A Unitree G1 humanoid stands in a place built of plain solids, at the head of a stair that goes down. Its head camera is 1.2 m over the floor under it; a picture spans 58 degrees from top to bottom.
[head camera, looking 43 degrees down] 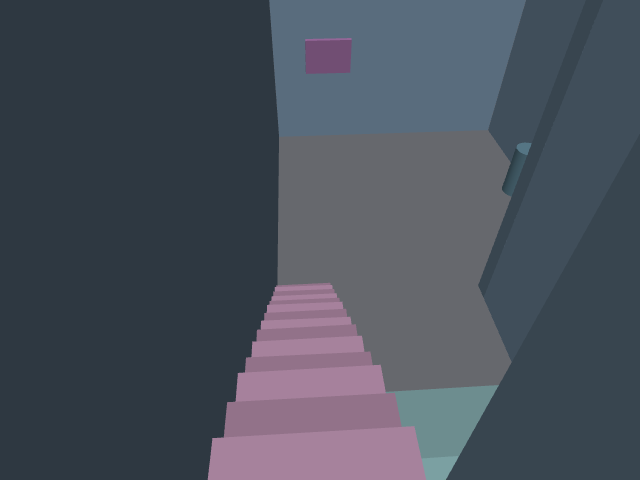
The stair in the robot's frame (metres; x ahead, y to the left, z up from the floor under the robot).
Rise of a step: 0.20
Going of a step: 0.22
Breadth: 0.65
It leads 4 degrees to the left of straight ahead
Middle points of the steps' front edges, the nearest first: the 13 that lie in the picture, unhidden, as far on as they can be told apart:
0.60 0.02 -0.20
0.81 0.03 -0.39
1.04 0.05 -0.57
1.25 0.06 -0.78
1.48 0.07 -0.98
1.69 0.09 -1.16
1.91 0.10 -1.36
2.13 0.12 -1.56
2.36 0.13 -1.75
2.57 0.14 -1.95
2.79 0.16 -2.15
3.02 0.17 -2.35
3.24 0.19 -2.53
